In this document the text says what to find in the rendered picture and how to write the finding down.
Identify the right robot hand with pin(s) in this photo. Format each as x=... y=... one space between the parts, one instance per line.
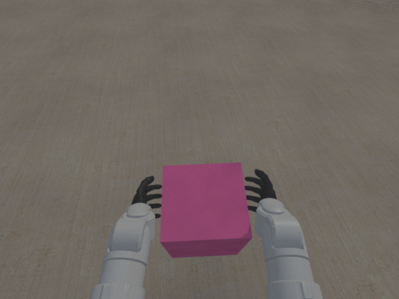
x=266 y=190

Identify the robot right forearm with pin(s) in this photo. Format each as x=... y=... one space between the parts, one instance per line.
x=285 y=253

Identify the left robot hand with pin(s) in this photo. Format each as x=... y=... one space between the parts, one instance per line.
x=142 y=197

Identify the robot left forearm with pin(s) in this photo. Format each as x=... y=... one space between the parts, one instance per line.
x=126 y=255

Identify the carton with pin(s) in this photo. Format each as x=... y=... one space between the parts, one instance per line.
x=204 y=210

